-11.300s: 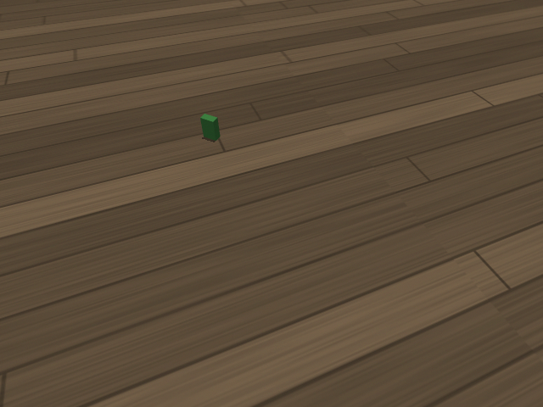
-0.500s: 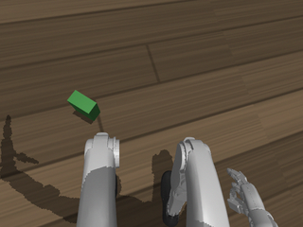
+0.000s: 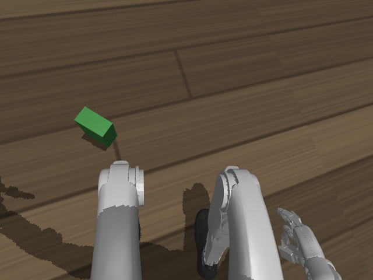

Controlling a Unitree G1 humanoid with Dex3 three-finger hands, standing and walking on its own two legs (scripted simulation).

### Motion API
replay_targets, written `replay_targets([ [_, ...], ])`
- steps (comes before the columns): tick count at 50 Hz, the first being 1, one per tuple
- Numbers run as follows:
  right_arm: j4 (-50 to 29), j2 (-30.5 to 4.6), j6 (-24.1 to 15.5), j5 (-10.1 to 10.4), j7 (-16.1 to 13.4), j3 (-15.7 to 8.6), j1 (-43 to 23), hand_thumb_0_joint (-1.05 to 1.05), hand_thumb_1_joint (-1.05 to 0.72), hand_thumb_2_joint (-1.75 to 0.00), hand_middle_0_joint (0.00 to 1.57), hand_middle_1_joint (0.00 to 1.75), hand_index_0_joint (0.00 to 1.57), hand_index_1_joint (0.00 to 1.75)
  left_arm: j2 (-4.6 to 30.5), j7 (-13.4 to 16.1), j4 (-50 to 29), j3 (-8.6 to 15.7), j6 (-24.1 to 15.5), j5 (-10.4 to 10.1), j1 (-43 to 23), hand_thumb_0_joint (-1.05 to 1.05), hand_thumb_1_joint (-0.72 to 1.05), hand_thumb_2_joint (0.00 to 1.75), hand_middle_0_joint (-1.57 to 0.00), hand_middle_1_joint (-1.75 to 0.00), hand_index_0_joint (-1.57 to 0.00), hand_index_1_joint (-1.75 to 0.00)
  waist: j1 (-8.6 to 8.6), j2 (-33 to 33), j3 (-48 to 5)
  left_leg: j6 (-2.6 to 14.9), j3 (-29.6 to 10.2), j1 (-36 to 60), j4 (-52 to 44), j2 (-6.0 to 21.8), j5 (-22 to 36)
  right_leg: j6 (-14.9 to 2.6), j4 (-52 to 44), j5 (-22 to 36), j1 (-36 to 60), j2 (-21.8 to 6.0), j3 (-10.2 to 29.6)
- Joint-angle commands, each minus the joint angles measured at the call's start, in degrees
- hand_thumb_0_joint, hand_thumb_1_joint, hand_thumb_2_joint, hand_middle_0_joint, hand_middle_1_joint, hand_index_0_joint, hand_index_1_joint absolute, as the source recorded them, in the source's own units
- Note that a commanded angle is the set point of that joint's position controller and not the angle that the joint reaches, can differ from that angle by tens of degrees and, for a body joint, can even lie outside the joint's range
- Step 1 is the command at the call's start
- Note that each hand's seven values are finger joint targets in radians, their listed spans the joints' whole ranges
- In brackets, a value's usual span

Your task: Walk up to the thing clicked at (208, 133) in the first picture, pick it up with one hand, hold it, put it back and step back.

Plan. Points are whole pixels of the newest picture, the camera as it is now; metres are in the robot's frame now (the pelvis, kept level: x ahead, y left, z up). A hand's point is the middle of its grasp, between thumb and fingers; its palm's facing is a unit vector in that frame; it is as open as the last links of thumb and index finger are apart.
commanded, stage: go down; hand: left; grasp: from the side
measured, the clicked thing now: (97, 128) +0.44 +0.26 -0.30
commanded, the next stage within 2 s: approach in 0.20 s
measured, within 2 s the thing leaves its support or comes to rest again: neither
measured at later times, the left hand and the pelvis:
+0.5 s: hand out of the picture +0.34 +0.46 -0.03, palm faces +0.33 -0.94 -0.01, open 17.5 cm; pelvis +0.00 +0.00 -0.02, yaw -1 degrees
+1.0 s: hand (55, 136) +0.39 +0.34 -0.23, palm faces +0.24 -0.97 +0.04, open 17.6 cm; pelvis -0.01 +0.01 -0.08, yaw -6 degrees
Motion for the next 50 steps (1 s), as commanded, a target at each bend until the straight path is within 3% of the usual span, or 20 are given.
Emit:
replay_targets([
  [1,-3.1,-14.4,-1.1,0.5,-0.9,-5.0,6.6,0.00,-0.93,-0.91,0.20,0.30,0.20,0.30,25.8,0.6,-10.6,4.7,-3.3,-2.5,-7.0,0.00,-0.51,0.07,-0.05,-0.07,-0.04,-0.08,3.23,18.4,-34.8,0.38,1.5,29.8,-17.9,0.0,8.0,-3.09,-11.0,7.1,11.6,2.2,-1.1],
  [8,-3.2,-14.6,-1.0,0.2,-0.8,-4.3,6.3,0.00,-0.93,-0.91,0.20,0.30,0.20,0.30,25.8,0.1,-8.5,5.0,-4.0,-3.2,-6.9,0.00,-0.50,0.08,-0.05,-0.06,-0.04,-0.07,2.45,16.2,-33.3,0.65,1.6,27.2,-16.1,0.0,9.5,-2.87,-10.6,8.1,13.0,2.3,-1.3],
  [15,-3.4,-15.6,-0.9,0.0,-0.7,-4.1,5.2,0.00,-0.94,-0.91,0.20,0.30,0.20,0.30,28.3,-0.3,-9.1,5.4,-5.1,-3.1,-9.1,0.00,-0.50,0.13,-0.06,-0.10,-0.04,-0.13,2.45,18.8,-32.0,0.54,1.2,27.2,-16.6,0.3,4.8,-2.96,-9.7,5.0,10.7,2.6,-1.7],
  [16,-3.4,-15.5,-0.9,0.0,-0.6,-3.8,5.3,0.00,-0.91,-0.91,0.20,0.30,0.20,0.30,28.4,-0.3,-8.5,5.6,-5.1,-3.2,-9.1,0.00,-0.58,0.05,-0.08,-0.07,-0.06,-0.10,2.18,18.3,-31.9,0.54,1.0,26.7,-16.3,0.4,4.6,-2.93,-9.6,4.9,10.8,2.7,-1.8],
  [22,-2.9,-15.5,-1.2,-1.1,-0.2,-2.1,4.5,0.00,-0.93,-0.91,0.20,0.30,0.20,0.30,22.7,-0.6,0.3,4.5,-8.2,-5.4,-8.1,0.00,-0.61,0.03,-0.08,-0.08,-0.06,-0.10,-0.65,13.1,-27.7,0.73,0.6,22.7,-11.6,0.4,7.0,-2.60,-7.9,6.9,10.2,3.2,-3.0],
  [24,-3.3,-15.7,-1.2,-1.6,-0.1,-1.7,3.5,0.00,-0.92,-0.91,0.20,0.30,0.20,0.30,20.7,-0.2,3.4,2.6,-9.5,-5.3,-8.7,0.00,-0.61,0.04,-0.08,-0.08,-0.06,-0.10,-1.51,12.4,-25.9,0.69,0.2,21.8,-10.7,0.6,5.8,-2.58,-7.4,6.0,9.0,3.4,-3.4],
  [29,-3.4,-16.7,-0.5,-3.7,0.6,-0.5,2.1,0.00,-0.91,-0.90,0.20,0.30,0.20,0.30,18.5,2.4,5.5,-1.2,-13.7,-3.2,-11.7,0.00,-0.61,0.04,-0.08,-0.08,-0.06,-0.09,-2.94,13.8,-25.2,0.10,-0.2,22.2,-8.2,1.2,5.6,-2.55,-5.5,6.5,8.4,3.7,-4.3],
  [32,-3.5,-17.0,0.5,-5.1,1.2,0.6,0.8,0.00,-0.91,-0.90,0.20,0.30,0.20,0.30,22.8,4.5,3.1,0.2,-17.4,-1.3,-13.0,0.00,-0.61,0.04,-0.08,-0.08,-0.07,-0.09,-1.96,17.9,-27.5,-0.55,-0.8,25.5,-7.3,1.7,7.4,-2.64,-3.4,7.5,8.8,3.8,-4.7],
  [35,-3.8,-17.9,1.8,-6.9,1.8,1.6,-0.4,0.00,-0.92,-0.91,0.20,0.30,0.20,0.30,24.3,6.3,-1.4,0.5,-21.9,-0.2,-15.2,0.00,-0.61,0.06,-0.07,-0.11,-0.07,-0.12,-2.18,22.6,-30.6,-1.22,-1.3,29.7,-5.7,2.1,12.1,-2.59,-1.2,10.4,9.6,3.9,-5.2],
  [36,-4.1,-17.9,2.2,-7.4,2.2,2.0,-1.3,0.00,-0.92,-0.91,0.20,0.30,0.20,0.30,22.4,6.8,-1.1,-0.9,-23.0,0.1,-14.9,0.00,-0.61,0.06,-0.07,-0.11,-0.07,-0.11,-2.80,23.5,-29.5,-1.44,-1.7,30.3,-5.7,2.2,12.3,-2.64,-0.6,10.2,8.7,4.0,-5.5],
  [38,-3.9,-18.2,3.1,-8.3,2.6,3.3,-2.8,0.00,-0.93,-0.91,0.20,0.30,0.20,0.30,20.7,7.9,2.9,-1.4,-24.7,0.2,-13.3,0.00,-0.61,0.07,-0.07,-0.12,-0.07,-0.12,-3.64,22.7,-26.6,-1.59,-2.2,28.5,-5.0,2.3,11.3,-2.61,0.3,9.8,8.1,4.2,-6.5],
  [39,-4.3,-18.7,3.5,-8.7,2.6,3.9,-3.4,0.00,-0.93,-0.91,0.20,0.30,0.20,0.30,22.5,8.7,4.2,-0.1,-25.7,0.3,-12.5,0.00,-0.61,0.08,-0.07,-0.12,-0.06,-0.13,-3.76,22.9,-26.0,-1.60,-2.1,27.1,-4.3,2.3,11.2,-2.56,0.6,10.3,9.3,4.3,-6.9],
  [41,-4.1,-19.1,4.5,-9.4,2.8,4.7,-4.2,0.00,-0.93,-0.91,0.20,0.30,0.20,0.30,21.3,9.8,7.9,0.2,-26.9,0.0,-8.6,0.00,-0.61,0.07,-0.07,-0.12,-0.06,-0.12,-3.41,22.6,-24.0,-1.68,-2.4,26.4,-3.6,2.5,11.4,-2.54,1.3,10.6,9.3,4.4,-7.3],
  [42,-4.0,-19.2,4.9,-9.9,3.0,5.2,-4.3,0.00,-0.94,-0.91,0.20,0.30,0.20,0.30,20.2,10.2,8.7,-0.2,-27.5,-0.3,-7.9,0.00,-0.61,0.07,-0.07,-0.12,-0.07,-0.12,-4.19,22.4,-23.4,-1.58,-2.3,25.6,-2.9,2.5,11.1,-2.47,1.0,10.9,10.2,4.5,-7.5],
  [43,-4.6,-19.4,5.2,-10.2,3.1,5.6,-5.6,0.00,-0.94,-0.91,0.20,0.30,0.20,0.30,17.1,10.5,9.7,-2.3,-28.1,-0.7,-8.9,0.00,-0.61,0.07,-0.07,-0.12,-0.07,-0.12,-5.49,21.6,-21.6,-1.54,-2.8,24.6,-2.6,2.6,9.9,-2.45,1.1,10.3,9.2,4.5,-7.9],
  [45,-5.0,-19.8,5.5,-10.9,3.4,6.9,-6.6,0.00,-0.94,-0.91,0.20,0.30,0.20,0.30,15.6,11.5,11.6,-4.0,-29.4,-0.7,-10.3,0.00,-0.61,0.08,-0.07,-0.12,-0.07,-0.13,-7.16,21.1,-19.8,-1.81,-3.6,24.7,-1.9,2.9,10.3,-2.33,1.7,11.2,9.3,4.6,-8.8],
  [46,-6.1,-19.3,5.6,-11.3,3.6,7.7,-7.9,0.00,-0.94,-0.91,0.20,0.30,0.20,0.30,13.8,12.1,12.0,-6.2,-30.4,-0.5,-11.8,0.00,-0.61,0.04,-0.07,-0.11,-0.07,-0.11,-8.22,19.4,-18.9,-1.55,-4.0,23.1,-0.9,3.0,9.0,-2.16,1.4,10.6,9.5,4.9,-9.1],
  [48,-5.7,-20.3,6.0,-11.9,3.8,8.4,-8.3,0.00,-0.94,-0.91,0.20,0.30,0.20,0.30,16.2,14.0,13.6,-5.0,-32.0,0.0,-10.5,0.00,-0.61,0.04,-0.06,-0.11,-0.08,-0.11,-8.25,19.0,-18.3,-1.54,-4.4,22.3,-0.1,3.1,8.4,-2.00,2.1,10.8,10.4,5.0,-9.7],
  [50,-5.9,-20.6,6.5,-12.8,4.2,9.5,-9.2,0.00,-0.95,-0.91,0.20,0.30,0.20,0.30,14.3,15.9,14.5,-6.3,-34.0,-0.2,-11.6,0.00,-0.61,0.02,-0.07,-0.11,-0.08,-0.10,-9.42,18.2,-18.5,-1.60,-5.1,22.3,1.1,3.1,8.6,-1.78,2.4,11.4,11.3,5.2,-10.3],
])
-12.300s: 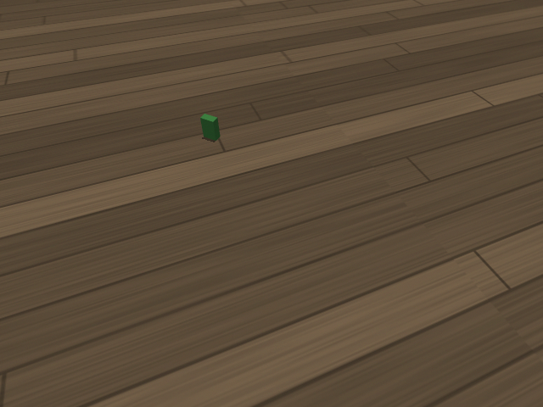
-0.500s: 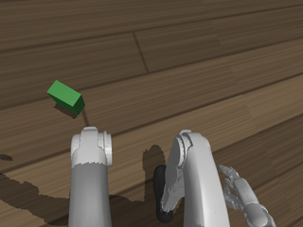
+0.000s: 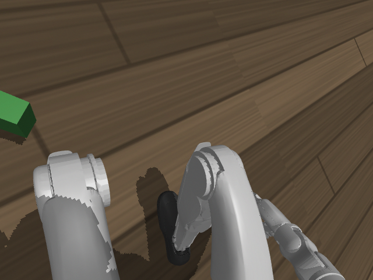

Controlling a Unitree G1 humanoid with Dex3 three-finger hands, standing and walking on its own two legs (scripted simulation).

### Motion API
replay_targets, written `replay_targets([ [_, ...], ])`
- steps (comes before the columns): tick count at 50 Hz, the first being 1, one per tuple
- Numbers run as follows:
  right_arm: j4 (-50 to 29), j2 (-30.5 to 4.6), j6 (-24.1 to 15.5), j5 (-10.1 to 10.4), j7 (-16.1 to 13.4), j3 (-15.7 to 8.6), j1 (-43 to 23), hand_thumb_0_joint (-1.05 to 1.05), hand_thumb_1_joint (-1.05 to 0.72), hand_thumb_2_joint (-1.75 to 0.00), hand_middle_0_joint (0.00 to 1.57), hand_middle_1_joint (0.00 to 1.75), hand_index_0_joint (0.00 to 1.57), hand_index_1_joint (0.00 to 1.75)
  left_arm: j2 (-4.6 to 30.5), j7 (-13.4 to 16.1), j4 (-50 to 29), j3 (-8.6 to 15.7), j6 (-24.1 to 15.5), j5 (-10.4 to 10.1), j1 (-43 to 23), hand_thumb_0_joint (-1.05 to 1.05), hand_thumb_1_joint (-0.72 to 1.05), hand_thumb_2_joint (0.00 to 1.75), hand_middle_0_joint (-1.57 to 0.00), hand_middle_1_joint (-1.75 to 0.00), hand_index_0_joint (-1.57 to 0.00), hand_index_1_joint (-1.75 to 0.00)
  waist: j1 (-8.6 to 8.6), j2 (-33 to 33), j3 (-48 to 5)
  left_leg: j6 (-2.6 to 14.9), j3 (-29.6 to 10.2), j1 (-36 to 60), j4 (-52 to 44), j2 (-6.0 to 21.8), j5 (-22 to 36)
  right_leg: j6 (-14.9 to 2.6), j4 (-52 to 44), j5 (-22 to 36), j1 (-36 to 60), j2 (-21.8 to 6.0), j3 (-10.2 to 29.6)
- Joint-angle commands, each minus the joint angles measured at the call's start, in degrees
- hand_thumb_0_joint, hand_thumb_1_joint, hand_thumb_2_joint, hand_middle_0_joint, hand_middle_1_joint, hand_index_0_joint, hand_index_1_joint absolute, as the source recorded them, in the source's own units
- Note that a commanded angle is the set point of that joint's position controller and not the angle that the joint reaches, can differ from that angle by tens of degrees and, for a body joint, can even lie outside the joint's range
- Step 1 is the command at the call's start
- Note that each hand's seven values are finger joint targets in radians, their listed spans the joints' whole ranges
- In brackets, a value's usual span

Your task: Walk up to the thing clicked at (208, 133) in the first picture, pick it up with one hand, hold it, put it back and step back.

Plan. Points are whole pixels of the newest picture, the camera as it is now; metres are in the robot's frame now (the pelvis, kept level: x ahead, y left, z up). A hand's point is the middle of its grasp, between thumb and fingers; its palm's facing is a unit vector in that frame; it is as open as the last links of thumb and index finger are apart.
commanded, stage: close in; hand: left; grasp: from the side
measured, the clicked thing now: (4, 113) +0.42 +0.30 -0.23
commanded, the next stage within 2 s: rest palm in 0.72 s
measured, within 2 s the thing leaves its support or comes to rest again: neither
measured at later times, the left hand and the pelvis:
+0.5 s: hand out of the picture +0.38 +0.31 -0.18, palm faces +0.36 -0.93 +0.02, open 17.6 cm; pelvis -0.01 +0.01 -0.01, yaw -2 degrees
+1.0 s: hand (3, 125) +0.39 +0.30 -0.20, palm faces +0.38 -0.92 +0.02, open 17.2 cm; pelvis -0.01 +0.01 -0.01, yaw -3 degrees
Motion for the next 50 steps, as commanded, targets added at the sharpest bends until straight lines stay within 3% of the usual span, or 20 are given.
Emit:
replay_targets([
  [1,-2.2,-20.0,0.7,-1.5,-0.3,-4.4,1.8,0.00,-0.94,-0.91,0.20,0.30,0.20,0.30,14.0,4.3,-6.1,-0.4,-7.8,-1.2,-8.8,0.00,-0.61,0.03,-0.07,-0.12,-0.09,-0.11,-2.55,28.5,-34.3,-1.39,3.1,26.7,-16.3,2.5,10.8,-3.09,-9.6,10.0,14.0,2.1,-4.8],
  [3,-2.2,-20.5,1.2,-2.4,0.1,-3.5,1.5,0.00,-0.95,-0.91,0.20,0.30,0.20,0.30,13.7,6.9,-7.0,-0.4,-9.7,-1.0,-9.8,0.00,-0.61,0.03,-0.07,-0.12,-0.09,-0.11,-2.91,30.6,-34.3,-1.93,2.3,28.7,-16.4,2.6,12.7,-3.00,-8.9,11.2,14.6,2.2,-5.5],
  [4,-2.3,-20.2,1.5,-2.9,0.3,-3.1,1.1,0.00,-0.94,-0.91,0.20,0.30,0.20,0.30,14.2,8.2,-6.9,-0.6,-10.4,-0.4,-9.3,0.00,-0.61,0.04,-0.07,-0.12,-0.09,-0.11,-2.45,30.7,-33.7,-1.82,2.4,28.0,-16.0,2.6,12.6,-2.98,-9.0,11.3,15.0,2.3,-5.4],
  [5,-2.6,-20.2,1.6,-3.0,0.6,-2.6,0.7,0.00,-0.94,-0.91,0.20,0.30,0.20,0.30,13.4,9.6,-7.6,-1.6,-11.2,0.2,-10.7,0.00,-0.61,0.04,-0.07,-0.12,-0.09,-0.11,-3.24,31.6,-32.5,-2.08,2.1,28.1,-16.4,2.6,12.2,-2.96,-8.6,11.1,14.5,2.2,-5.8],
  [7,-2.2,-20.4,2.2,-3.8,1.0,-2.3,0.9,0.00,-0.94,-0.91,0.20,0.30,0.20,0.30,14.0,12.4,-6.9,-1.2,-12.0,1.5,-9.5,0.00,-0.61,0.05,-0.07,-0.12,-0.08,-0.11,-3.12,31.9,-31.6,-2.01,2.3,26.5,-16.0,2.5,10.6,-2.79,-8.9,10.8,16.0,2.4,-5.9],
  [8,-2.9,-20.1,2.5,-3.9,1.3,-1.9,-0.1,0.00,-0.94,-0.91,0.20,0.30,0.20,0.30,12.6,13.5,-7.4,-3.1,-12.6,2.2,-10.0,0.00,-0.61,0.05,-0.07,-0.11,-0.08,-0.10,-3.07,32.2,-30.5,-2.16,2.2,26.2,-16.4,2.6,9.6,-2.93,-8.7,9.9,14.7,2.4,-6.1],
  [9,-2.2,-20.4,2.8,-4.4,1.4,-2.1,0.3,0.00,-0.94,-0.91,0.20,0.30,0.20,0.30,13.6,14.5,-7.3,-2.3,-12.9,2.7,-9.3,0.00,-0.61,0.05,-0.07,-0.11,-0.08,-0.10,-3.05,32.8,-30.3,-2.19,2.3,25.9,-16.1,2.6,9.5,-2.91,-8.7,10.3,15.1,2.5,-6.1],
  [12,-2.7,-20.9,3.5,-4.7,1.9,-1.8,-0.4,0.00,-0.93,-0.90,0.20,0.30,0.20,0.30,11.9,17.0,-7.0,-4.6,-13.4,3.9,-8.9,0.00,-0.61,0.06,-0.06,-0.11,-0.08,-0.09,-4.20,32.3,-26.9,-1.90,2.0,23.1,-16.4,2.5,6.4,-2.82,-9.0,8.9,14.5,2.6,-6.8],
  [14,-3.0,-20.8,3.9,-5.0,2.2,-1.7,-1.1,0.00,-0.94,-0.91,0.20,0.30,0.20,0.30,10.5,17.9,-6.9,-5.9,-13.7,4.2,-7.7,0.00,-0.61,0.04,-0.06,-0.10,-0.08,-0.08,-4.35,31.2,-26.5,-1.90,1.7,22.6,-16.4,2.5,5.8,-2.71,-9.0,8.7,14.2,2.7,-7.2],
  [16,-3.4,-21.0,4.2,-4.9,2.4,-1.5,-1.2,0.00,-0.94,-0.91,0.20,0.30,0.20,0.30,8.3,18.6,-6.6,-7.7,-14.0,3.9,-8.8,0.00,-0.61,0.04,-0.06,-0.09,-0.08,-0.08,-6.02,30.2,-26.0,-1.80,1.0,22.1,-16.6,2.4,5.1,-2.44,-9.0,8.6,14.3,2.7,-7.9],
  [17,-3.8,-21.2,4.2,-4.9,2.5,-1.6,-1.7,0.00,-0.94,-0.91,0.20,0.30,0.20,0.30,7.5,19.0,-6.7,-7.7,-14.1,3.7,-7.7,0.00,-0.61,0.04,-0.06,-0.09,-0.08,-0.08,-5.74,29.4,-25.6,-1.90,0.2,22.3,-17.1,2.5,4.6,-2.40,-8.7,8.4,13.5,2.6,-8.2],
  [20,-4.0,-21.7,4.4,-4.8,2.9,-1.7,-1.7,0.00,-0.94,-0.91,0.20,0.30,0.20,0.30,4.0,19.7,-5.6,-10.3,-14.6,2.9,-8.5,0.00,-0.61,0.03,-0.06,-0.08,-0.08,-0.07,-7.19,28.4,-24.8,-2.20,-1.3,23.1,-17.6,2.5,3.4,-2.15,-8.4,8.0,12.3,2.7,-9.0],
  [22,-4.3,-21.1,4.3,-4.8,3.1,-1.0,-1.9,0.00,-0.93,-0.90,0.20,0.30,0.20,0.30,3.2,20.3,-5.6,-11.2,-15.1,2.1,-8.0,0.00,-0.61,0.05,-0.05,-0.09,-0.07,-0.08,-6.89,26.0,-25.2,-1.59,-0.9,21.6,-16.2,2.2,4.0,-2.02,-9.0,8.8,13.9,3.1,-8.6],
  [27,-4.2,-20.9,4.6,-5.2,3.3,-0.1,-1.8,0.00,-0.93,-0.90,0.20,0.30,0.20,0.30,4.8,22.4,-5.9,-10.6,-17.0,2.4,-8.8,0.00,-0.61,0.09,-0.06,-0.09,-0.08,-0.08,-6.58,26.9,-25.6,-1.65,-0.9,22.2,-15.4,2.2,6.0,-2.04,-8.8,10.2,15.6,3.4,-8.5],
  [28,-4.2,-20.8,4.7,-5.2,3.4,0.2,-2.1,0.00,-0.93,-0.90,0.20,0.30,0.20,0.30,6.0,22.9,-6.3,-10.1,-17.4,2.5,-8.6,0.00,-0.61,0.10,-0.06,-0.09,-0.07,-0.09,-5.77,27.7,-25.2,-1.62,-0.7,21.8,-15.4,2.2,5.6,-2.18,-8.8,9.9,15.6,3.4,-8.3],
  [33,-4.6,-20.7,5.6,-5.9,3.7,0.6,-2.8,0.00,-0.93,-0.91,0.20,0.30,0.20,0.30,7.1,25.4,-6.9,-9.8,-18.7,4.6,-7.9,0.00,-0.55,0.13,-0.05,-0.09,-0.06,-0.09,-5.62,30.3,-24.3,-2.06,-0.7,22.8,-16.3,2.5,5.7,-2.42,-8.5,9.8,15.8,3.5,-8.5],
  [38,-4.1,-20.8,5.8,-6.4,3.9,0.4,-2.6,0.00,-0.93,-0.91,0.20,0.30,0.20,0.30,4.2,26.2,-7.5,-12.3,-18.7,4.9,-7.9,0.00,-0.56,0.14,-0.06,-0.10,-0.06,-0.09,-7.27,29.8,-24.9,-1.85,-0.3,22.7,-15.2,2.3,6.5,-2.13,-9.1,11.5,16.8,3.6,-8.6],
  [43,-4.2,-20.8,5.4,-5.9,4.2,0.2,-2.9,0.00,-0.92,-0.91,0.20,0.30,0.20,0.30,1.6,26.9,-7.0,-14.5,-18.3,4.3,-8.6,0.00,-0.50,0.16,-0.09,-0.10,-0.09,-0.10,-8.15,26.6,-24.2,-1.45,-1.1,21.3,-15.2,2.2,3.9,-1.95,-9.6,9.9,15.6,3.7,-9.2],
  [47,-4.3,-20.8,5.5,-6.0,4.4,0.5,-2.9,0.00,-0.91,-0.91,0.20,0.30,0.20,0.30,1.3,28.1,-6.0,-14.7,-18.7,4.3,-8.3,0.00,-0.50,0.17,-0.09,-0.10,-0.09,-0.11,-8.08,26.0,-24.5,-1.64,-1.9,22.0,-15.0,2.2,5.2,-1.88,-9.1,11.0,16.0,3.9,-9.6],
  [50,-4.1,-20.6,5.7,-6.3,4.4,1.0,-2.8,0.00,-0.91,-0.91,0.20,0.30,0.20,0.30,3.0,29.1,-5.8,-14.1,-19.3,5.1,-8.3,0.00,-0.45,0.21,-0.12,-0.14,-0.12,-0.14,-7.47,27.5,-24.7,-2.06,-2.2,23.5,-15.3,2.5,7.3,-2.10,-8.6,12.0,16.5,4.0,-9.7],
])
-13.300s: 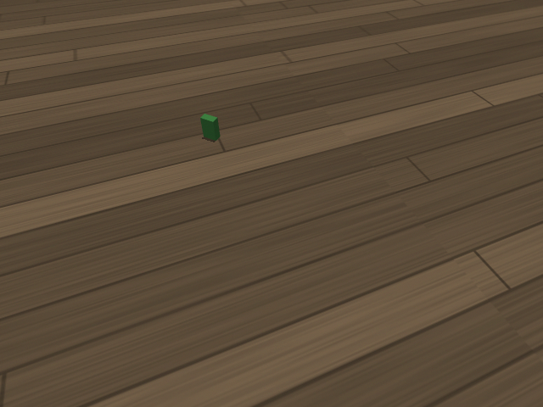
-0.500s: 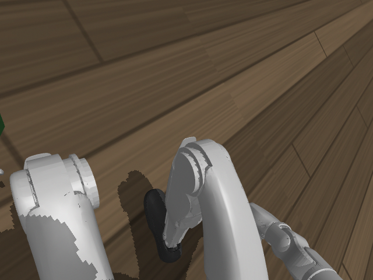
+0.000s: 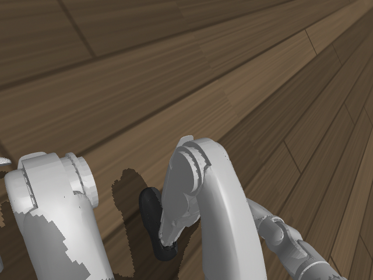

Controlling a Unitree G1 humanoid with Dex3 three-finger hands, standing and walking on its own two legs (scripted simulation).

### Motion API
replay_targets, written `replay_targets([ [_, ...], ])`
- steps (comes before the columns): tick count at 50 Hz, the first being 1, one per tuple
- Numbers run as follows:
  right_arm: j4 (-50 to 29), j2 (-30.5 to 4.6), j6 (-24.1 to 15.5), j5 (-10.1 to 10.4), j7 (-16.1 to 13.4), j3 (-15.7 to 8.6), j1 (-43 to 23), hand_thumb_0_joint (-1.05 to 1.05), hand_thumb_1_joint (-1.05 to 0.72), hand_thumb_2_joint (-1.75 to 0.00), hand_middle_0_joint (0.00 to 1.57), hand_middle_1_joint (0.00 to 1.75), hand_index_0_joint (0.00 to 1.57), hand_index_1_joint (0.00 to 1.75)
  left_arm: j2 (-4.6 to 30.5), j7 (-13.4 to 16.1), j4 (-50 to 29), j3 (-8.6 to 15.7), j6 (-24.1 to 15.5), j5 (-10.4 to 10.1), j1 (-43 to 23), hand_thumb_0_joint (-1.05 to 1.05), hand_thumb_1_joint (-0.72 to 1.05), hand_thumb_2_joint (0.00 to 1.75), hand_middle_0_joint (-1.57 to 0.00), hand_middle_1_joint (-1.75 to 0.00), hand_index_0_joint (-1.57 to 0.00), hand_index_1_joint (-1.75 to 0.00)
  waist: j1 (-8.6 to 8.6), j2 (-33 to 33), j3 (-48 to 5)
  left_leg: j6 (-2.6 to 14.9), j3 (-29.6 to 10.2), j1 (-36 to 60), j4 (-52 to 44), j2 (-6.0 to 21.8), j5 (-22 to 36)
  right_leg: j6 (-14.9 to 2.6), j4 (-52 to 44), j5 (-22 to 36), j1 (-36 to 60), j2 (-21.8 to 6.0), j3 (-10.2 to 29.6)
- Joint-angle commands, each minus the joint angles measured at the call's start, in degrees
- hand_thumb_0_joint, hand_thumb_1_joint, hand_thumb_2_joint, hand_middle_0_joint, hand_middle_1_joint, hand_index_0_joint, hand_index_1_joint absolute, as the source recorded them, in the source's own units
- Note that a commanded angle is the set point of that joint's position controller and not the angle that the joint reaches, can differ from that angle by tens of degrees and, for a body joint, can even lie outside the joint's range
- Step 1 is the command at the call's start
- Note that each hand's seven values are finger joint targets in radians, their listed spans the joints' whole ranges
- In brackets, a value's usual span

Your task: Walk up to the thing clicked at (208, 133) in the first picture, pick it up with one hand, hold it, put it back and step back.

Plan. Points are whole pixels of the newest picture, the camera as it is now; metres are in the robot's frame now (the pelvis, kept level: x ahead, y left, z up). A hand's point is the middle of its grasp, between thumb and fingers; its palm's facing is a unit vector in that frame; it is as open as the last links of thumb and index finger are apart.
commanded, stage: rest palm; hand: left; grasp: from the side
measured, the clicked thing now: out of the picture +0.41 +0.32 -0.21
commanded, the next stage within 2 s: close in 0.06 s
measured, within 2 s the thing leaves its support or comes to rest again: leaves its support in 1.68 s
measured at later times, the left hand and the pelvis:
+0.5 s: hand out of the picture +0.39 +0.31 -0.19, palm faces +0.44 -0.90 +0.00, open 12.1 cm; pelvis +0.00 +0.00 +0.00, yaw -1 degrees
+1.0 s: hand out of the picture +0.39 +0.31 -0.19, palm faces +0.48 -0.88 +0.02, open 12.2 cm; pelvis +0.00 +0.00 +0.00, yaw -1 degrees
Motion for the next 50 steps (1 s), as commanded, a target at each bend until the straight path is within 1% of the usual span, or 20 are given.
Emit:
replay_targets([
  [1,-0.8,-21.2,1.0,-0.4,-1.0,-7.1,0.9,0.00,-0.91,-0.91,0.20,0.30,0.20,0.30,8.5,1.4,-6.1,-0.7,-4.4,1.5,-9.5,0.00,-0.41,0.22,-0.13,-0.14,-0.12,-0.14,-6.25,31.6,-29.4,-2.72,3.4,22.4,-20.5,3.3,8.2,-4.09,-8.3,10.5,12.1,2.0,-5.8],
  [3,-1.1,-21.0,1.2,-0.6,-1.0,-6.7,0.5,0.00,-0.91,-0.90,0.20,0.30,0.20,0.30,9.1,1.8,-5.9,-1.2,-4.6,2.2,-10.0,0.00,-0.39,0.24,-0.14,-0.15,-0.14,-0.16,-6.47,32.2,-28.3,-2.63,3.6,21.5,-20.5,3.3,6.6,-4.23,-8.6,9.5,11.6,2.2,-5.8],
  [4,-1.2,-21.0,1.2,-0.5,-1.0,-6.9,0.4,0.00,-0.90,-0.90,0.20,0.30,0.20,0.30,9.1,2.1,-6.0,-0.8,-4.6,2.1,-9.2,0.00,-0.37,0.25,-0.14,-0.15,-0.13,-0.16,-5.94,31.7,-28.0,-2.46,4.0,21.2,-20.3,3.2,6.5,-4.16,-9.0,9.5,11.9,2.2,-5.5],
  [8,-1.4,-20.9,1.4,-0.9,-0.8,-6.4,0.2,0.00,-0.91,-0.91,0.20,0.30,0.20,0.30,9.2,3.0,-5.9,-0.7,-4.7,2.2,-9.5,0.00,-0.33,0.28,-0.16,-0.18,-0.16,-0.18,-6.33,31.7,-28.4,-2.45,3.9,21.1,-20.2,3.2,5.8,-4.08,-9.4,9.0,12.5,2.3,-5.8],
  [11,-1.4,-21.0,1.4,-0.9,-0.8,-6.0,0.2,0.00,-0.91,-0.90,0.20,0.30,0.20,0.30,10.3,3.5,-6.5,0.1,-5.4,1.6,-10.1,0.00,-0.17,0.37,-0.34,-0.32,-0.33,-0.32,-6.62,30.9,-29.1,-2.09,4.0,20.5,-19.4,3.1,5.2,-3.88,-9.7,9.0,13.2,2.4,-5.9],
  [14,-1.2,-21.0,1.3,-1.0,-1.0,-5.9,0.4,0.00,-0.90,-0.90,0.20,0.30,0.20,0.30,10.8,3.7,-7.2,0.4,-5.7,1.3,-10.5,0.00,-0.05,0.43,-0.39,-0.37,-0.39,-0.37,-6.46,31.4,-30.4,-2.13,4.1,21.9,-19.1,3.2,6.8,-3.93,-9.7,10.1,13.8,2.6,-5.7],
  [17,-1.0,-21.4,1.5,-1.0,-1.0,-5.8,0.1,0.00,-0.90,-0.90,0.20,0.30,0.20,0.30,10.8,3.8,-5.8,-0.6,-5.6,2.2,-11.0,0.00,0.02,0.48,-0.46,-0.43,-0.45,-0.43,-7.47,32.3,-28.5,-2.61,2.9,22.5,-20.3,3.6,7.1,-4.00,-8.8,10.3,12.4,2.4,-6.4],
  [20,-1.2,-21.2,1.8,-1.1,-1.1,-5.6,0.1,0.00,-0.89,-0.90,0.20,0.30,0.20,0.30,11.1,3.5,-5.2,-0.8,-5.4,2.5,-10.7,0.00,0.12,0.54,-0.50,-0.47,-0.50,-0.47,-7.42,32.0,-28.0,-2.40,3.2,21.7,-20.0,3.6,7.0,-3.98,-9.2,10.2,12.8,2.5,-6.1],
  [26,-1.6,-21.7,2.1,-1.0,-1.1,-5.1,0.4,0.00,-0.89,-0.90,0.20,0.30,0.20,0.30,12.0,3.7,-4.4,1.0,-4.9,1.5,-10.3,0.00,0.27,0.62,-0.61,-0.57,-0.61,-0.57,-6.97,31.5,-28.2,-2.47,2.5,21.9,-20.3,3.7,7.0,-3.86,-9.2,10.1,13.3,2.5,-6.5],
  [29,-1.9,-21.6,2.1,-0.9,-1.1,-4.9,0.2,0.00,-0.89,-0.90,0.20,0.30,0.20,0.30,12.7,3.8,-4.6,1.9,-4.9,0.8,-10.7,0.00,0.24,0.70,-0.71,-0.67,-0.71,-0.68,-7.09,30.3,-28.5,-1.97,3.1,20.7,-19.5,3.6,6.1,-3.78,-9.9,9.6,14.0,2.6,-6.2],
  [30,-2.2,-21.6,2.1,-0.8,-1.2,-5.0,-0.1,0.00,-0.88,-0.90,0.20,0.30,0.20,0.30,13.2,3.8,-4.6,2.2,-4.9,0.8,-9.7,0.00,0.26,0.71,-0.73,-0.69,-0.72,-0.69,-6.35,30.3,-28.1,-1.91,3.3,20.3,-19.7,3.5,5.8,-3.83,-10.0,9.3,13.8,2.7,-6.2],
  [32,-2.0,-21.3,2.1,-1.0,-1.4,-4.9,0.0,0.00,-0.89,-0.90,0.20,0.30,0.20,0.30,12.6,3.5,-4.5,2.4,-4.8,0.7,-9.5,0.00,0.28,0.76,-0.77,-0.74,-0.77,-0.75,-6.41,30.6,-28.8,-2.01,3.5,21.1,-19.4,3.7,6.9,-3.75,-10.1,10.3,14.4,2.8,-6.1],
  [34,-2.0,-21.4,2.2,-1.0,-1.4,-4.9,0.3,0.00,-0.88,-0.90,0.20,0.30,0.20,0.30,13.2,3.5,-4.8,2.1,-4.8,1.1,-9.6,0.00,0.30,0.81,-0.80,-0.79,-0.80,-0.79,-6.56,31.6,-28.3,-2.12,3.3,21.0,-19.7,3.8,6.5,-3.94,-9.8,9.8,14.0,2.8,-6.2],
  [39,-1.9,-21.7,2.2,-1.1,-1.3,-5.3,-0.2,0.00,-0.89,-0.90,0.20,0.30,0.20,0.30,10.5,3.0,-5.1,0.0,-4.5,1.3,-9.3,0.00,0.28,0.85,-0.86,-0.85,-0.86,-0.85,-7.38,31.4,-27.0,-2.28,2.7,21.3,-20.0,3.8,6.5,-3.85,-9.5,10.1,13.0,2.6,-6.5],
  [41,-2.0,-21.7,2.0,-1.0,-1.2,-5.4,-0.2,0.00,-0.89,-0.90,0.20,0.30,0.20,0.30,10.5,3.1,-5.3,0.7,-4.4,0.9,-8.0,0.00,0.27,0.87,-0.89,-0.88,-0.89,-0.88,-6.54,31.0,-27.6,-2.31,2.6,21.6,-20.1,3.8,7.0,-3.84,-9.4,10.5,13.4,2.6,-6.7],
  [45,-2.1,-21.6,1.9,-0.8,-1.2,-5.4,-0.2,0.00,-0.89,-0.90,0.20,0.30,0.20,0.30,10.1,3.3,-5.8,0.7,-4.5,0.1,-8.6,0.00,0.22,0.94,-0.95,-0.96,-0.95,-0.96,-6.59,29.9,-28.2,-1.90,3.3,20.9,-19.3,3.6,6.2,-3.81,-10.2,10.0,14.1,2.7,-6.3],
  [46,-1.8,-21.7,2.0,-0.8,-1.2,-5.3,0.2,0.00,-0.89,-0.90,0.20,0.30,0.20,0.30,11.1,3.5,-5.5,1.7,-4.5,0.0,-9.3,0.00,0.21,0.94,-0.97,-0.98,-0.97,-0.98,-6.90,30.1,-28.2,-1.94,3.0,20.4,-19.4,3.6,6.1,-3.80,-10.1,9.9,14.2,2.8,-6.5],
  [48,-1.9,-21.6,2.1,-0.8,-1.2,-5.1,0.1,0.00,-0.89,-0.90,0.20,0.30,0.20,0.30,12.1,3.6,-5.3,2.0,-4.4,0.5,-8.5,0.00,0.22,0.97,-0.99,-1.01,-1.00,-1.01,-6.24,30.6,-28.2,-2.16,2.7,21.1,-20.0,3.8,6.8,-3.93,-9.7,10.1,13.9,2.7,-6.6],
  [49,-2.4,-21.5,2.1,-0.7,-1.3,-5.2,-0.5,0.00,-0.89,-0.90,0.20,0.30,0.20,0.30,11.1,3.5,-5.6,0.8,-4.4,0.7,-9.2,0.00,0.22,0.97,-1.00,-1.01,-1.01,-1.02,-6.51,30.6,-27.1,-2.08,2.9,20.8,-20.0,3.9,5.8,-3.90,-9.9,9.3,13.0,2.6,-6.5],
  [50,-2.1,-21.6,2.3,-0.8,-1.3,-5.4,0.1,0.00,-0.89,-0.90,0.20,0.30,0.20,0.30,12.1,3.5,-4.6,2.2,-4.2,0.9,-7.9,0.00,0.19,0.98,-1.02,-1.04,-1.03,-1.04,-6.36,30.6,-27.1,-2.16,2.6,20.7,-20.2,4.0,5.5,-4.00,-9.7,8.9,12.8,2.7,-6.7],
])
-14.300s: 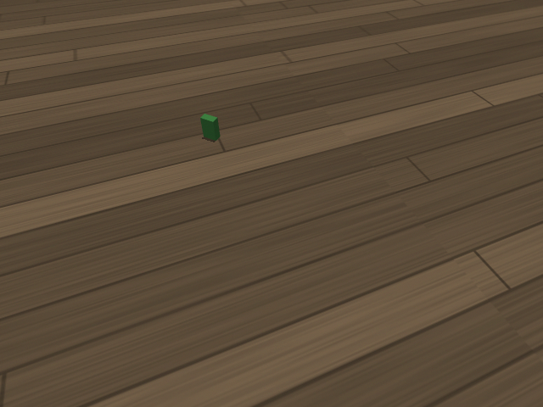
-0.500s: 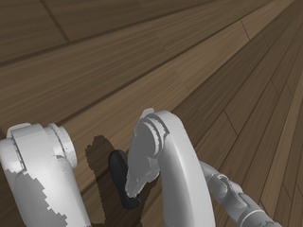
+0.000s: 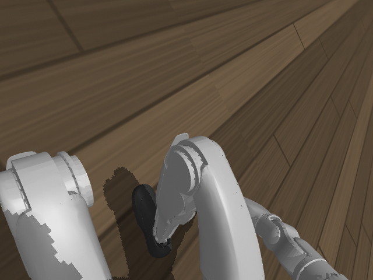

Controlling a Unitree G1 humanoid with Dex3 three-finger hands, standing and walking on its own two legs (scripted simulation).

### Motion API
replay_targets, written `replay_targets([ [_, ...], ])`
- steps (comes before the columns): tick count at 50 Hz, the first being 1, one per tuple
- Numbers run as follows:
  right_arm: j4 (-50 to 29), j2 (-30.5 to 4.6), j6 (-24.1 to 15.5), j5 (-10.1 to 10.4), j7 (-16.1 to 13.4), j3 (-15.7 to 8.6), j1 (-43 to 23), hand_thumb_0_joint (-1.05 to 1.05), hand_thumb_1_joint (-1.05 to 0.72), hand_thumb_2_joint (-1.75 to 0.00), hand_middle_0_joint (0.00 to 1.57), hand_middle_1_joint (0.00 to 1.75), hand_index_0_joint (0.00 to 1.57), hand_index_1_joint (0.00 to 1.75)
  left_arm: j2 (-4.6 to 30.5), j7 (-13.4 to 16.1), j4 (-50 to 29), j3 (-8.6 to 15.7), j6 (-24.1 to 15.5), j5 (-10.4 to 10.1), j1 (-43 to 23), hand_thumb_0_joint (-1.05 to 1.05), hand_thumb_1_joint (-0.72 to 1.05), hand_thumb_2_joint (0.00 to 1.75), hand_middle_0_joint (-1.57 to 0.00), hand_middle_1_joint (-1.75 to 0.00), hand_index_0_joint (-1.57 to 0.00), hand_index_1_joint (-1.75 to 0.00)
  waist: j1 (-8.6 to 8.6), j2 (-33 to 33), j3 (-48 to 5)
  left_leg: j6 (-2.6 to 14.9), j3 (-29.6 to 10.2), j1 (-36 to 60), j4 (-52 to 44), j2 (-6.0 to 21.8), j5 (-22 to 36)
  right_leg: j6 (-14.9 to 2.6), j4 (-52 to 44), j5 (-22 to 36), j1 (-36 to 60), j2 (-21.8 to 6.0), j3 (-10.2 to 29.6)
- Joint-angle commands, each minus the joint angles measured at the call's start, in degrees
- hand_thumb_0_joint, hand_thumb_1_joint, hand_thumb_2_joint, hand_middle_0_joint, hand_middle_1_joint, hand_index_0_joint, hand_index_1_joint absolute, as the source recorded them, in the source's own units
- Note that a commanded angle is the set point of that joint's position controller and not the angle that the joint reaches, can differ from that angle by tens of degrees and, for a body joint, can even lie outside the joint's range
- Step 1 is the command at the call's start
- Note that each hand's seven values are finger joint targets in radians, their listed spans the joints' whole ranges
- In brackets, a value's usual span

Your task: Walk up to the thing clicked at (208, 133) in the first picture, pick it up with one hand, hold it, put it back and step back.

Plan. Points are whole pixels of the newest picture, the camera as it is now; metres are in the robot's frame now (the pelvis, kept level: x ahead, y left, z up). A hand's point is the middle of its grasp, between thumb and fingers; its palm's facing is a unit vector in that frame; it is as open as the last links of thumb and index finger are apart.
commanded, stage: close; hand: left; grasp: from the side
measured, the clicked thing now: out of the picture +0.41 +0.31 -0.21
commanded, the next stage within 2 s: settle in 0.26 s
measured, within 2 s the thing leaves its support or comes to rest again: leaves its support in 0.68 s
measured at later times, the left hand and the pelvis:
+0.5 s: hand out of the picture +0.38 +0.32 -0.20, palm faces +0.49 -0.87 +0.01, open 8.9 cm; pelvis +0.00 +0.00 +0.00, yaw +0 degrees
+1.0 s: hand out of the picture +0.37 +0.35 -0.12, palm faces +0.45 -0.89 +0.01, open 9.1 cm; pelvis +0.00 +0.00 +0.01, yaw +2 degrees
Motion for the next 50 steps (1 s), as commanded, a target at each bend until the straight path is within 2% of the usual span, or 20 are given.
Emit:
replay_targets([
  [1,-1.1,-21.4,1.0,-0.1,-1.2,-7.5,0.3,0.00,-0.89,-0.90,0.20,0.30,0.20,0.30,8.1,0.0,-5.5,-0.7,-3.3,0.9,-7.9,0.00,0.20,1.00,-1.02,-1.05,-1.03,-1.05,-6.46,32.3,-27.2,-2.05,4.3,19.2,-21.3,3.7,5.1,-4.15,-8.6,7.6,11.2,1.6,-5.5],
  [8,-1.0,-21.1,0.8,-0.3,-1.1,-7.6,0.6,0.00,-0.90,-0.90,0.20,0.30,0.20,0.30,7.2,0.1,-6.1,0.0,-3.0,0.0,-6.8,0.00,0.14,1.06,-1.11,-1.14,-1.12,-1.14,-6.00,31.6,-29.3,-1.76,5.0,19.6,-20.2,3.4,6.2,-4.14,-9.1,8.7,12.9,2.0,-5.3],
  [14,-1.1,-21.1,0.8,0.0,-1.1,-7.7,0.6,0.00,-0.90,-0.90,0.20,0.30,0.20,0.30,8.3,0.4,-5.3,0.1,-3.0,0.7,-5.7,0.00,0.11,1.14,-1.20,-1.24,-1.21,-1.25,-5.69,32.4,-28.3,-1.91,4.4,19.7,-21.0,3.7,5.1,-4.27,-8.4,7.5,11.4,2.0,-5.5],
  [17,-1.4,-21.1,0.8,-0.1,-1.2,-7.4,0.3,0.00,-0.90,-0.90,0.20,0.30,0.20,0.30,8.0,0.3,-5.8,-0.3,-3.2,0.5,-7.5,0.00,0.10,1.15,-1.21,-1.26,-1.23,-1.27,-6.38,32.1,-28.2,-1.83,4.4,19.1,-20.5,3.5,5.7,-4.22,-8.5,8.1,11.5,2.0,-5.6],
  [19,-1.3,-21.3,0.9,-0.1,-1.2,-7.5,0.4,0.00,-0.93,-0.91,0.20,0.30,0.20,0.30,8.4,0.3,-5.3,0.6,-3.0,0.4,-6.6,0.00,0.01,1.19,-1.26,-1.31,-1.25,-1.34,-5.93,32.3,-29.1,-2.15,4.1,20.5,-20.8,3.7,7.3,-4.16,-8.3,9.2,11.9,1.9,-5.6],
  [21,-1.1,-21.5,1.0,-0.2,-1.3,-7.6,0.8,0.00,-0.91,-0.90,0.20,0.30,0.20,0.30,8.6,0.3,-5.7,0.6,-3.0,0.7,-6.6,0.00,0.16,1.19,-1.22,-1.28,-1.22,-1.30,-6.13,33.3,-29.0,-2.34,3.8,22.0,-21.2,4.0,8.4,-4.23,-7.8,9.8,12.0,1.9,-5.7],
  [22,-1.5,-21.1,1.0,-0.1,-1.2,-7.3,0.4,0.00,-0.91,-0.90,0.20,0.30,0.20,0.30,7.9,0.1,-7.2,-0.8,-3.4,0.7,-7.8,0.00,0.24,1.18,-1.20,-1.24,-1.20,-1.27,-6.21,33.1,-28.8,-2.16,4.0,21.2,-20.9,3.8,8.0,-4.25,-8.0,9.6,11.7,1.8,-5.6],
  [24,-1.1,-21.2,0.9,-0.2,-1.2,-7.3,0.6,0.00,-0.90,-0.90,0.20,0.30,0.20,0.30,10.1,0.0,-7.8,0.6,-3.6,0.6,-8.3,0.00,0.36,1.20,-1.23,-1.26,-1.23,-1.28,-6.22,33.9,-29.5,-2.04,4.5,20.6,-20.5,3.7,7.2,-4.22,-8.3,9.2,12.6,1.9,-5.4],
  [27,-1.2,-21.0,0.7,0.1,-1.2,-7.8,0.8,0.00,-0.91,-0.90,0.20,0.30,0.20,0.30,9.1,-0.7,-10.1,-0.2,-3.8,0.2,-8.4,0.00,0.31,1.30,-1.33,-1.39,-1.32,-1.41,-5.99,33.9,-30.0,-1.79,5.0,20.8,-20.4,3.7,6.6,-4.18,-8.5,8.7,12.4,1.9,-4.9],
  [29,-1.0,-21.3,0.8,0.3,-1.4,-8.2,1.0,0.00,-0.91,-0.90,0.20,0.30,0.20,0.30,11.3,-1.1,-13.3,1.2,-3.7,0.2,-8.8,0.00,0.26,1.32,-1.37,-1.43,-1.37,-1.46,-5.41,35.6,-31.2,-1.97,5.2,21.7,-20.8,3.8,6.8,-4.20,-8.4,9.0,12.7,1.7,-4.7],
  [31,-1.0,-20.9,0.9,0.4,-1.3,-8.5,1.3,0.00,-0.91,-0.90,0.20,0.30,0.20,0.30,9.5,-1.5,-14.7,0.4,-3.1,-0.1,-8.7,0.00,0.28,1.32,-1.37,-1.44,-1.37,-1.46,-5.42,36.0,-32.5,-1.97,5.5,22.0,-20.9,3.6,7.2,-4.27,-8.6,9.2,13.1,1.7,-4.4],
  [34,-1.0,-21.2,1.1,0.8,-1.4,-9.9,2.6,0.00,-0.92,-0.90,0.20,0.30,0.20,0.30,11.9,-1.4,-20.6,3.3,-2.1,-0.1,-8.2,0.00,0.26,1.33,-1.39,-1.45,-1.38,-1.48,-3.60,39.8,-35.8,-2.69,5.5,26.0,-22.1,3.8,10.5,-4.53,-7.6,11.1,12.8,1.3,-4.0],
  [37,-1.2,-20.9,1.4,1.4,-1.3,-11.3,3.2,0.00,-0.91,-0.90,0.20,0.30,0.20,0.30,8.4,-1.9,-22.9,1.4,0.0,-0.2,-7.2,0.00,0.24,1.34,-1.41,-1.48,-1.41,-1.50,-4.17,40.4,-36.4,-2.73,6.2,25.2,-22.6,3.4,10.6,-4.78,-7.6,11.3,11.9,1.1,-3.8],
  [38,-1.2,-20.4,1.3,1.7,-1.3,-11.9,3.6,0.00,-0.91,-0.90,0.20,0.30,0.20,0.30,6.6,-2.3,-24.2,0.1,0.9,-0.1,-6.5,0.00,0.25,1.35,-1.41,-1.48,-1.40,-1.51,-3.75,39.8,-36.8,-2.62,6.7,25.3,-22.5,3.3,10.8,-4.78,-8.0,11.6,12.1,1.1,-3.3],
  [41,-1.1,-20.1,1.3,3.0,-1.2,-13.5,4.4,0.00,-0.91,-0.90,0.20,0.30,0.20,0.30,6.2,-3.1,-27.0,-0.6,3.5,0.0,-5.9,0.00,0.23,1.35,-1.43,-1.50,-1.43,-1.52,-2.65,40.0,-36.6,-2.28,7.3,23.0,-23.9,2.8,7.7,-4.90,-8.5,9.6,10.6,0.8,-2.8],
  [45,-0.6,-19.1,1.0,4.8,-1.0,-16.1,6.0,0.00,-0.91,-0.90,0.20,0.30,0.20,0.30,2.6,-4.2,-31.2,-2.6,7.3,-1.0,-4.3,0.00,0.18,1.34,-1.43,-1.50,-1.43,-1.52,-1.08,37.9,-38.7,-1.70,8.7,21.4,-24.4,2.2,6.1,-5.07,-9.5,8.3,9.4,0.6,-1.4],
  [46,-1.1,-18.2,0.8,5.5,-0.8,-16.3,6.0,0.00,-0.91,-0.90,0.20,0.30,0.20,0.30,-1.2,-4.7,-32.1,-5.2,8.1,-1.7,-4.6,0.00,0.19,1.34,-1.44,-1.51,-1.44,-1.53,-1.14,36.7,-39.0,-1.45,8.8,20.5,-24.7,2.0,4.5,-5.08,-10.1,7.2,8.6,0.6,-1.2],
  [47,-1.0,-18.6,0.6,6.0,-0.9,-17.4,6.6,0.00,-0.91,-0.90,0.20,0.30,0.20,0.30,1.2,-4.6,-32.5,-2.0,9.1,-1.9,-3.1,0.00,0.19,1.35,-1.44,-1.52,-1.44,-1.53,0.19,36.2,-39.7,-1.39,8.8,20.7,-25.2,2.0,4.8,-5.07,-10.0,7.2,8.4,0.5,-1.1],
  [49,-0.8,-17.5,0.5,7.0,-0.9,-18.4,7.1,0.00,-0.91,-0.90,0.20,0.30,0.20,0.30,-1.0,-5.1,-36.2,-4.1,10.5,-2.1,-3.5,0.00,0.19,1.34,-1.44,-1.52,-1.44,-1.53,1.11,37.1,-40.5,-1.31,9.2,20.6,-26.3,1.8,3.5,-5.27,-10.1,6.3,7.0,0.2,-0.4],
  [50,-0.9,-17.3,0.5,7.6,-0.9,-19.1,7.4,0.00,-0.91,-0.90,0.20,0.30,0.20,0.30,-1.5,-5.1,-37.2,-4.0,11.3,-2.2,-4.3,0.00,0.17,1.34,-1.45,-1.53,-1.46,-1.55,1.03,36.6,-40.9,-1.14,9.0,20.0,-26.8,1.8,1.9,-5.32,-10.2,4.9,5.7,0.1,-0.3],
])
